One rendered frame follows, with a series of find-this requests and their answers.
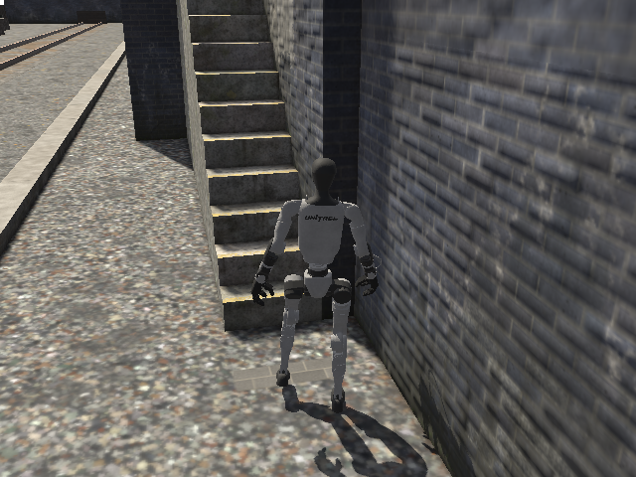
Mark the robot left foot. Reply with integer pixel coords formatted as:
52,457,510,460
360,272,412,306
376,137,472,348
276,369,290,387

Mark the right robot hand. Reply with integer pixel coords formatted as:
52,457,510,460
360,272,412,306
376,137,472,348
355,275,379,296

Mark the left robot forearm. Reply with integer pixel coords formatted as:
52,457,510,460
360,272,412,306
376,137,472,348
255,238,278,284

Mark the left robot upper arm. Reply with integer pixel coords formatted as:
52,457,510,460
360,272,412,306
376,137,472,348
269,200,301,254

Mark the right robot upper arm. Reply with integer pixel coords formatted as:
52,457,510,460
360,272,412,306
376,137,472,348
343,202,370,257

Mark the right robot thigh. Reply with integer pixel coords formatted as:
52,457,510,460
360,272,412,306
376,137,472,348
330,278,352,353

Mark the left robot hand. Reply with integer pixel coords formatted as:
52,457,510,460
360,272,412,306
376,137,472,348
251,280,274,306

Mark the right robot forearm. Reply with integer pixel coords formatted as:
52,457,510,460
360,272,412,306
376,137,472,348
359,242,377,279

